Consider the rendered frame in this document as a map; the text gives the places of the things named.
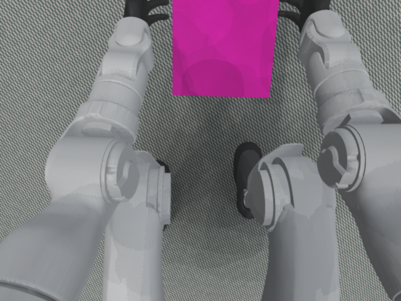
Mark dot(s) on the left robot hand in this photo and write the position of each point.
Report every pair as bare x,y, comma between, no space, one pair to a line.
141,8

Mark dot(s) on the carton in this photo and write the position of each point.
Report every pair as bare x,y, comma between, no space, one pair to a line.
223,48

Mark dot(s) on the robot left forearm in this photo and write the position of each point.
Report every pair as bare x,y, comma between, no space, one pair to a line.
118,90

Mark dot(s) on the robot right thigh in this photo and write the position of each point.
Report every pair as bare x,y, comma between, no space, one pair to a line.
303,261

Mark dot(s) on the right robot hand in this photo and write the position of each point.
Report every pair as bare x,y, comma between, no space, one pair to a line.
305,7

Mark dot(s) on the left robot upper arm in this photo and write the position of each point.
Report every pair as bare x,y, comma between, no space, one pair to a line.
50,257

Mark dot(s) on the robot thigh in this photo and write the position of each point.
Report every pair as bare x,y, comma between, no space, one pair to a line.
303,261
132,255

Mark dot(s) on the robot left thigh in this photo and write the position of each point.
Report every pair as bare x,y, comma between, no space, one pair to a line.
132,255

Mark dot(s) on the robot right forearm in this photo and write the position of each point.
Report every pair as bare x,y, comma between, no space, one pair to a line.
337,76

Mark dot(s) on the right robot upper arm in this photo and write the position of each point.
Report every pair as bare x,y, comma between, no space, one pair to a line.
363,162

